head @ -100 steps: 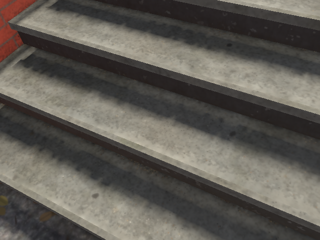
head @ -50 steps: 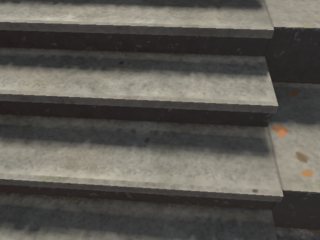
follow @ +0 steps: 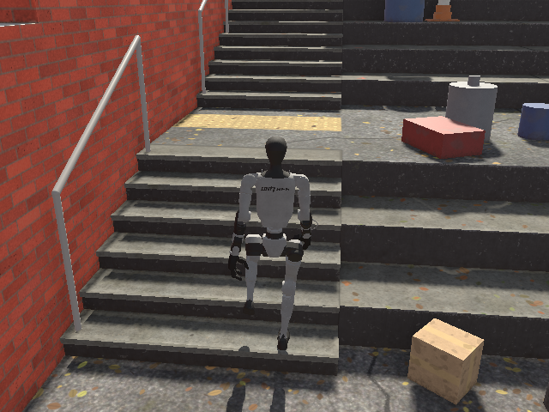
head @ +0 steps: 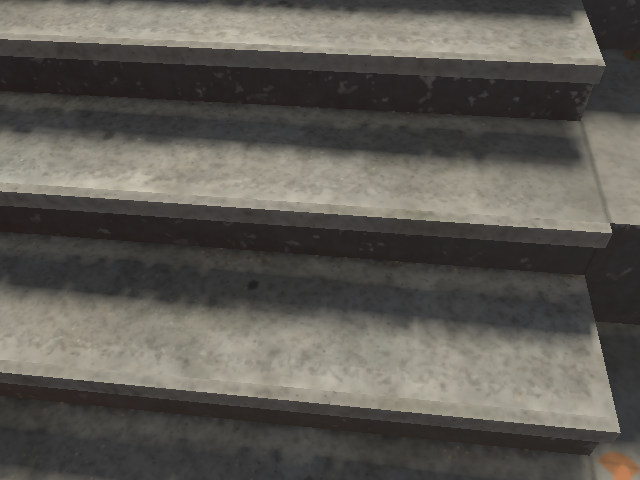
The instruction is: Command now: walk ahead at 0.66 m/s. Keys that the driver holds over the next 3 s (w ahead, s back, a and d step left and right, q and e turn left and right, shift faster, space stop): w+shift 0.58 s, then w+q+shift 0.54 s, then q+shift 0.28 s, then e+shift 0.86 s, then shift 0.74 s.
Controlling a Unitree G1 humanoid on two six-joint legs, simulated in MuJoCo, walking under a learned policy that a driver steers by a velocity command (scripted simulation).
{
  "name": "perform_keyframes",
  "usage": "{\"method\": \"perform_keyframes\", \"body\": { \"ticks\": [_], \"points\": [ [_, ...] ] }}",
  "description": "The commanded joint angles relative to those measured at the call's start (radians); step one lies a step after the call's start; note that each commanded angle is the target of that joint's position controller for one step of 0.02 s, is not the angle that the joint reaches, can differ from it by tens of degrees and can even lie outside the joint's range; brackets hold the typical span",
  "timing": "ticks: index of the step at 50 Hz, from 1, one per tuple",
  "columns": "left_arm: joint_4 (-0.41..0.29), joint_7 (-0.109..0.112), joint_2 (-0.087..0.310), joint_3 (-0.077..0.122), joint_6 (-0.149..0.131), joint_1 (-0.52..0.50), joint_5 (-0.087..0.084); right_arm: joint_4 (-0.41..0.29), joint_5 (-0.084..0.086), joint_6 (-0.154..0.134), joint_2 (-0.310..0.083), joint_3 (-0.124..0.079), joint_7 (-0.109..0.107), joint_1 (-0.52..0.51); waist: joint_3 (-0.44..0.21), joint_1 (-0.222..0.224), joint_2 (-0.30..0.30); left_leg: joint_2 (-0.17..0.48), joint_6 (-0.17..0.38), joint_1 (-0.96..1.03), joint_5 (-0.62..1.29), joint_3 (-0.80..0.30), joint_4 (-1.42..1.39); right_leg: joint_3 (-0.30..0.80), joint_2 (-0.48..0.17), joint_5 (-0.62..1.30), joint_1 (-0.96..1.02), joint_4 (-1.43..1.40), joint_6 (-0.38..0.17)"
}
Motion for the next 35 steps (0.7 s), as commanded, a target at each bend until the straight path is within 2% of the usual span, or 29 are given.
{"method": "perform_keyframes", "body": {
  "ticks": [1, 4, 5, 6, 8, 10, 12, 13, 14, 15, 16, 17, 18, 19, 20, 21, 22, 23, 24, 25, 26, 27, 28, 29, 31, 32, 33, 34, 35],
  "points": [
    [-0.029, 0.0, 0.067, 0.004, -0.037, 0.038, -0.008, -0.026, 0.012, -0.003, -0.018, -0.006, -0.008, 0.003, 0.062, -0.015, -0.068, 0.028, -0.026, -0.233, 0.022, 0.059, 0.188, 0.43, -0.253, -0.427, 0.065, -0.377, -0.083],
    [-0.023, 0.004, 0.069, 0.008, -0.038, 0.097, 0.008, -0.08, 0.002, -0.002, -0.021, -0.009, -0.007, -0.132, 0.121, 0.036, -0.084, 0.048, -0.032, -0.374, -0.075, 0.077, 0.195, 0.462, -0.271, -0.434, 0.168, -0.413, -0.118],
    [-0.009, 0.003, 0.069, 0.011, -0.044, 0.134, 0.016, -0.105, -0.001, -0.001, 0.005, -0.001, -0.011, -0.199, 0.132, 0.061, -0.105, 0.044, -0.025, -0.478, -0.128, 0.089, 0.304, 0.487, -0.293, -0.439, 0.237, -0.421, -0.132],
    [0.002, 0.005, 0.068, 0.01, -0.048, 0.161, 0.015, -0.138, 0.004, -0.002, 0.03, 0.009, -0.016, -0.249, 0.141, 0.065, -0.105, 0.051, -0.014, -0.565, -0.196, 0.08, 0.365, 0.495, -0.313, -0.446, 0.307, -0.431, -0.131],
    [0.002, 0.012, 0.058, 0.011, -0.056, 0.174, 0.027, -0.197, 0.014, -0.006, 0.035, 0.016, -0.019, -0.325, 0.176, 0.066, -0.088, 0.066, -0.004, -0.633, -0.29, 0.061, 0.368, 0.471, -0.331, -0.424, 0.357, -0.458, -0.121],
    [0.011, 0.021, 0.036, 0.005, -0.051, 0.178, 0.016, -0.257, 0.02, -0.006, 0.026, 0.03, -0.006, -0.403, 0.197, 0.062, -0.061, 0.089, -0.008, -0.509, -0.285, 0.104, 0.131, 0.394, -0.286, -0.397, 0.27, -0.54, -0.088],
    [-0.003, 0.051, 0.06, 0.008, -0.039, 0.181, -0.003, -0.269, 0.02, 0.007, 0.002, 0.03, 0.017, -0.379, 0.181, 0.061, -0.072, 0.118, 0.0, -0.342, -0.297, 0.145, -0.091, 0.344, -0.308, -0.202, 0.269, -0.709, -0.13],
    [0.002, 0.058, 0.062, 0.01, -0.034, 0.173, -0.006, -0.274, 0.018, 0.015, -0.008, 0.027, 0.021, -0.381, 0.185, 0.065, -0.097, 0.119, 0.016, -0.249, -0.318, 0.172, -0.188, 0.295, -0.3, -0.046, 0.292, -0.759, -0.138],
    [-0.038, 0.051, 0.049, -0.002, -0.031, 0.101, -0.031, -0.252, 0.05, 0.008, -0.002, 0.03, 0.03, -0.365, 0.165, 0.044, -0.047, 0.084, 0.048, -0.025, -0.313, 0.241, -0.416, 0.19, -0.255, 0.192, 0.24, -0.782, -0.133],
    [-0.078, 0.045, 0.081, 0.001, -0.032, 0.04, -0.038, -0.218, 0.05, 0.003, 0.039, 0.04, 0.028, -0.254, 0.06, -0.018, -0.087, 0.005, 0.083, 0.326, -0.318, 0.302, -0.509, 0.089, -0.243, 0.799, 0.154, -0.672, -0.135],
    [-0.09, 0.036, 0.132, 0.01, -0.031, 0.095, -0.037, -0.181, 0.05, 0.002, -0.005, 0.015, 0.02, -0.155, -0.064, -0.052, -0.105, -0.09, 0.079, 0.508, -0.42, 0.344, -0.538, 0.058, -0.262, 1.381, 0.228, -0.48, -0.14],
    [-0.103, 0.028, 0.211, 0.03, -0.038, 0.079, -0.017, -0.132, 0.048, 0.008, -0.07, -0.019, 0.002, 0.037, -0.167, -0.151, -0.177, -0.133, 0.087, 0.621, -0.487, 0.334, -0.593, 0.073, -0.314, 1.699, 0.335, -0.236, -0.132],
    [-0.125, 0.002, 0.258, 0.054, -0.05, 0.009, -0.035, -0.097, 0.035, 0.005, -0.141, -0.042, -0.01, 0.197, -0.258, -0.247, -0.214, -0.135, 0.103, 0.786, -0.451, 0.247, -0.737, 0.068, -0.315, 1.707, 0.34, 0.023, -0.1],
    [-0.166, -0.02, 0.222, 0.062, -0.073, -0.036, -0.049, -0.042, 0.015, -0.001, -0.245, -0.083, -0.017, 0.289, -0.3, -0.251, -0.117, -0.013, 0.122, 0.93, -0.686, -0.101, -0.992, 0.099, -0.218, 1.412, 0.136, 0.333, -0.069],
    [-0.255, -0.055, 0.074, 0.049, -0.099, -0.07, -0.04, 0.028, 0.014, -0.014, -0.376, -0.128, -0.023, 0.36, -0.317, -0.208, 0.258, 0.226, 0.175, 1.123, -0.999, -0.823, -1.49, 0.221, 0.038, 0.364, -0.259, 0.791, -0.011],
    [-0.298, -0.061, 0.054, 0.056, -0.114, -0.124, 0.023, 0.049, 0.035, -0.014, -0.321, -0.124, -0.027, 0.244, -0.285, -0.144, 0.188, 0.265, 0.109, 1.078, -1.042, -1.054, -1.65, 0.402, 0.042, 0.305, -0.439, 1.178, -0.032],
    [-0.372, -0.063, -0.007, 0.037, -0.108, -0.182, 0.038, 0.089, 0.04, -0.027, -0.228, -0.098, -0.018, 0.149, -0.145, -0.04, 0.094, 0.27, 0.098, 0.916, -1.004, -0.888, -1.591, 0.33, -0.01, 0.37, -0.502, 1.341, -0.037],
    [-0.419, -0.058, -0.052, 0.019, -0.103, -0.233, 0.049, 0.139, 0.038, -0.047, -0.137, -0.08, -0.008, 0.14, -0.055, -0.014, -0.019, 0.261, 0.099, 0.794, -0.824, -0.713, -1.526, 0.277, -0.033, 0.371, -0.55, 1.438, -0.049],
    [-0.45, -0.052, -0.093, 0.002, -0.086, -0.291, 0.05, 0.202, 0.02, -0.066, -0.066, -0.066, -0.007, 0.17, 0.027, 0.001, -0.076, 0.225, 0.101, 0.709, -0.628, -0.505, -1.447, 0.279, -0.033, 0.342, -0.645, 1.523, -0.075],
    [-0.471, -0.045, -0.155, -0.027, -0.059, -0.275, 0.039, 0.254, 0.002, -0.08, 0.002, -0.046, -0.003, 0.209, 0.055, 0.042, -0.061, 0.186, 0.07, 0.655, -0.483, -0.366, -1.428, 0.302, -0.019, 0.314, -0.71, 1.632, -0.091],
    [-0.499, -0.039, -0.196, -0.051, -0.031, -0.297, 0.027, 0.301, 0.0, -0.091, 0.003, -0.041, 0.008, 0.262, 0.081, 0.052, -0.008, 0.158, 0.046, 0.679, -0.395, -0.244, -1.438, 0.302, -0.011, 0.23, -0.812, 1.7, -0.106],
    [-0.522, -0.036, -0.193, -0.06, -0.011, -0.327, 0.012, 0.299, 0.002, -0.1, -0.016, -0.04, 0.014, 0.265, 0.117, 0.054, 0.028, 0.17, 0.04, 0.671, -0.388, -0.181, -1.485, 0.292, -0.005, 0.142, -0.892, 1.695, -0.102],
    [-0.554, -0.027, -0.182, -0.07, 0.001, -0.398, 0.004, 0.305, 0.004, -0.11, -0.017, -0.029, 0.025, 0.221, 0.17, 0.075, 0.012, 0.14, 0.01, 0.584, -0.363, -0.1, -1.538, 0.285, 0.0, 0.075, -0.9, 1.622, -0.101],
    [-0.577, -0.007, -0.17, -0.069, 0.009, -0.451, -0.014, 0.301, 0.001, -0.124, -0.036, -0.026, 0.03, 0.23, 0.187, 0.069, 0.025, 0.148, 0.02, 0.544, -0.293, -0.076, -1.596, 0.232, 0.026, 0.01, -0.92, 1.699, -0.094],
    [-0.646, 0.016, -0.147, -0.086, 0.019, -0.573, -0.011, 0.31, 0.029, -0.143, -0.092, -0.02, 0.029, 0.248, 0.221, 0.098, 0.007, 0.113, 0.034, 0.53, -0.34, -0.049, -1.671, 0.131, -0.053, -0.049, -0.983, 1.615, -0.071],
    [-0.694, 0.016, -0.158, -0.107, 0.026, -0.658, 0.0, 0.326, 0.039, -0.14, -0.095, -0.015, 0.026, 0.285, 0.212, 0.095, -0.033, 0.075, 0.027, 0.48, -0.348, -0.012, -1.737, 0.048, -0.093, -0.029, -0.904, 1.444, -0.059],
    [-0.708, 0.009, -0.122, -0.116, 0.029, -0.7, -0.008, 0.311, 0.062, -0.133, -0.106, -0.014, 0.0, 0.33, 0.17, 0.053, -0.057, 0.066, 0.069, 0.422, -0.203, -0.008, -1.869, -0.04, -0.105, 0.024, -0.668, 1.162, -0.032],
    [-0.696, 0.0, -0.095, -0.121, 0.021, -0.671, -0.021, 0.31, 0.085, -0.12, -0.09, -0.011, -0.022, 0.33, 0.133, 0.055, -0.069, 0.009, 0.088, 0.334, -0.003, 0.049, -1.902, -0.089, -0.098, 0.067, -0.326, 0.873, -0.014],
    [-0.626, -0.006, -0.084, -0.108, 0.014, -0.57, -0.034, 0.268, 0.113, -0.124, -0.114, -0.01, -0.039, 0.334, -0.022, 0.071, -0.055, 0.021, 0.128, 0.329, 0.568, 0.044, -1.846, -0.146, -0.018, 0.122, 0.016, 0.794, -0.011]
  ]
}}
